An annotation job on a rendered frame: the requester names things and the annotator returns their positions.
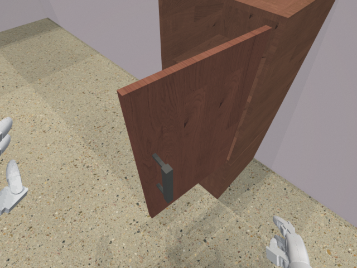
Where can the handle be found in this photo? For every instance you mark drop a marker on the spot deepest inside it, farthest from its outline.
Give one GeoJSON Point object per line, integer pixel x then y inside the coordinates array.
{"type": "Point", "coordinates": [167, 179]}

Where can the cupboard door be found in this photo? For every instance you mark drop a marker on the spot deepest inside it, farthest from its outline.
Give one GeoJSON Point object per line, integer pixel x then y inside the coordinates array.
{"type": "Point", "coordinates": [188, 114]}

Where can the left robot hand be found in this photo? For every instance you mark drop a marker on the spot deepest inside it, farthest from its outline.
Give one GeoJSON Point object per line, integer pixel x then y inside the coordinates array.
{"type": "Point", "coordinates": [12, 194]}

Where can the right robot hand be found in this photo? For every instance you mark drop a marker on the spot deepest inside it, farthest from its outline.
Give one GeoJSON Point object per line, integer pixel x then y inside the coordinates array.
{"type": "Point", "coordinates": [291, 249]}

